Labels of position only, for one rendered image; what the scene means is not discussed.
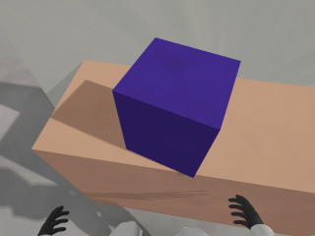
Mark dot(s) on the right robot hand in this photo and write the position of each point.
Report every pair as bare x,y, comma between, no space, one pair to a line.
249,213

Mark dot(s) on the left robot thigh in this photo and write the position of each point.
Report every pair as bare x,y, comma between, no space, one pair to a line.
127,229

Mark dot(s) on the pedestal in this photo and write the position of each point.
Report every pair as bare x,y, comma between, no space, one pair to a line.
264,152

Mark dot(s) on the robot right forearm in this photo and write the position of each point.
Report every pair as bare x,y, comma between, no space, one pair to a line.
261,230

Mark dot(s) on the carton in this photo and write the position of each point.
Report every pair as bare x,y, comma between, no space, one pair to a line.
172,101

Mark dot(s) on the left robot hand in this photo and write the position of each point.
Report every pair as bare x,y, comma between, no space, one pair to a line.
50,222

